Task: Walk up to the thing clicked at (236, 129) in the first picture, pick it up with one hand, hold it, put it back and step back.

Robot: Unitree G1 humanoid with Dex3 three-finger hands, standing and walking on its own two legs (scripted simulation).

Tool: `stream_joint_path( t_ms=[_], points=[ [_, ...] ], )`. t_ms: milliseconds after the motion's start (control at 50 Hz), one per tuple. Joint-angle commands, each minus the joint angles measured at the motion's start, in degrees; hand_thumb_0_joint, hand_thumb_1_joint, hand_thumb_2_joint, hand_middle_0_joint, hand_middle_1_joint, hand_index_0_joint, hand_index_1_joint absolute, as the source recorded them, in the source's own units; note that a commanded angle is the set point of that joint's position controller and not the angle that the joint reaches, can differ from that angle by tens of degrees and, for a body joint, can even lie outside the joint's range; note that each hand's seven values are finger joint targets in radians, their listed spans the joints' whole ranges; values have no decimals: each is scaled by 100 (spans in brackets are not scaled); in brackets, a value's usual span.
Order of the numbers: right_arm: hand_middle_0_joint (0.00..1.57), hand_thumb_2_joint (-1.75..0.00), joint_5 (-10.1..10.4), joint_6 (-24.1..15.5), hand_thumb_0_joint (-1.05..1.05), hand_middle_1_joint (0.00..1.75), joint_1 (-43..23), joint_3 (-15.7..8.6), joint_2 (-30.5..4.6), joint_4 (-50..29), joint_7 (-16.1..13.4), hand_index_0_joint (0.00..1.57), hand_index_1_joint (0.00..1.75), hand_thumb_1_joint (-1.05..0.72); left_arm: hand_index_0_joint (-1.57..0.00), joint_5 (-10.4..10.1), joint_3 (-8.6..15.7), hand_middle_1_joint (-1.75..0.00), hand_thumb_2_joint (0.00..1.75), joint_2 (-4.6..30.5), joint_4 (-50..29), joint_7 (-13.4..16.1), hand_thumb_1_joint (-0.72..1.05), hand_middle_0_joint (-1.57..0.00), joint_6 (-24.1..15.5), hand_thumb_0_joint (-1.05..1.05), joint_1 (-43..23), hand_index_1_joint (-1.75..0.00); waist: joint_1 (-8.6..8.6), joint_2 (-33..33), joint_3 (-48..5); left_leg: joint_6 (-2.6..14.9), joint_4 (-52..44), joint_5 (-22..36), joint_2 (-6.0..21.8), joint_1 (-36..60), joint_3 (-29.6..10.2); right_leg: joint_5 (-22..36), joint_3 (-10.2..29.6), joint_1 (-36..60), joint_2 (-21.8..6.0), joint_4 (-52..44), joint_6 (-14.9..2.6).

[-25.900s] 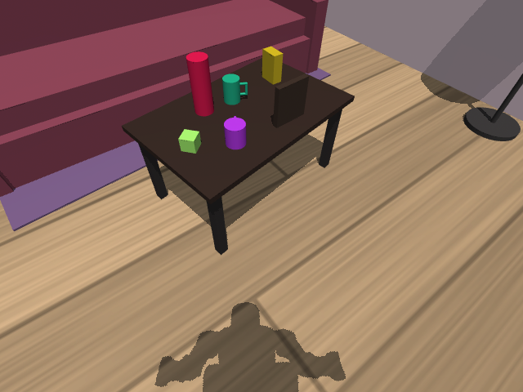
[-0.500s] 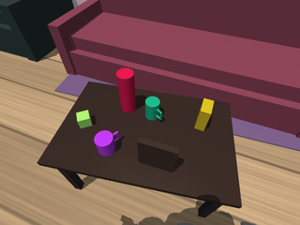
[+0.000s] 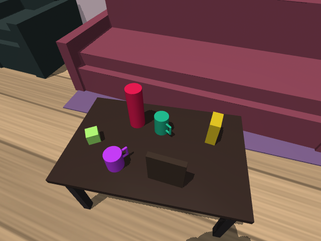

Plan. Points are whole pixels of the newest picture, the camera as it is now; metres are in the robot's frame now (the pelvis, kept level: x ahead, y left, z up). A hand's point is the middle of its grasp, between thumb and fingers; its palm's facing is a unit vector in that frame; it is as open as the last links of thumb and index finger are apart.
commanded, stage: stand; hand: left
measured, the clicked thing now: (117, 157) +0.51 +0.19 -0.29
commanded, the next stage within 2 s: step back in 1.58 s
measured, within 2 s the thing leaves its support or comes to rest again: neither
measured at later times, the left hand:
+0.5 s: hand out of the picture +0.07 +0.24 -0.15, palm faces -0.03 -0.94 -0.34, open 7.4 cm
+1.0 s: hand out of the picture +0.09 +0.24 -0.15, palm faces -0.04 -0.94 -0.35, open 7.4 cm
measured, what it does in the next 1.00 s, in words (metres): stands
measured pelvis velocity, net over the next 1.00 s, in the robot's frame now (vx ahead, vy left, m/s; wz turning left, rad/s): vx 0.01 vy -0.01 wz -0.03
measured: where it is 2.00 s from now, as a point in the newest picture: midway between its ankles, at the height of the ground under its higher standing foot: outside the picture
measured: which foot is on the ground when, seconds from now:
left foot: down 0.00-1.00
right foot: down 0.00-1.00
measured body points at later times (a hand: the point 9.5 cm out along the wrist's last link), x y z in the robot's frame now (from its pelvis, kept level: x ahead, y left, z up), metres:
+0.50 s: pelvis +0.01 +0.00 +0.00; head +0.01 -0.01 +0.45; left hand +0.07 +0.29 -0.13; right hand +0.06 -0.30 -0.14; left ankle +0.01 +0.14 -0.74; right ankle +0.03 -0.14 -0.74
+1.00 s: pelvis +0.01 -0.01 +0.01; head +0.01 -0.02 +0.46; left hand +0.09 +0.29 -0.12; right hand +0.06 -0.31 -0.14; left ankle +0.01 +0.14 -0.74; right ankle +0.03 -0.14 -0.74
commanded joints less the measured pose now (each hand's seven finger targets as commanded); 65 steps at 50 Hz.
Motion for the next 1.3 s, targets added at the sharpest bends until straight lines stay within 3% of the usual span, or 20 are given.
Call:
stream_joint_path(
  t_ms=[0,160,260,540,1280],
  points=[
    [20,-90,20,-134,0,30,-169,-209,-1076,-291,-83,20,30,-90,-20,19,241,-30,90,1224,-245,88,90,-20,-154,0,-282,-30,8,-259,-3,281,-620,0,381,-340,-339,-559,617,58,-436,-817,-252],
    [20,-90,28,-139,0,30,-224,-182,-1174,-207,-91,20,30,-90,-20,-6,255,-30,90,1228,-116,84,90,-20,-152,0,-307,-30,17,-98,-173,279,-732,198,465,-222,-338,10,575,273,-437,-765,-230],
    [20,-90,40,-115,0,30,-228,-164,-1180,-168,-83,20,30,-90,-20,-4,250,-30,90,1256,-71,73,90,-20,-132,0,-367,-30,16,-174,-42,263,-770,95,455,-232,-290,-321,605,146,-425,-873,-234],
    [20,-90,59,-157,0,30,-355,-126,-1274,-124,-95,20,30,-90,-20,-48,241,-30,90,1228,-38,50,90,-20,-140,0,-433,-30,14,-113,-347,236,-828,784,566,65,-225,886,541,453,-438,-701,-230],
    [20,-90,51,-135,0,30,-432,-117,-1329,-96,-56,20,30,-90,-20,-68,267,-30,90,1341,-151,21,90,-20,-127,0,-485,-30,0,-128,-249,223,-966,386,598,76,-121,636,658,292,-424,-826,-252]
  ],
)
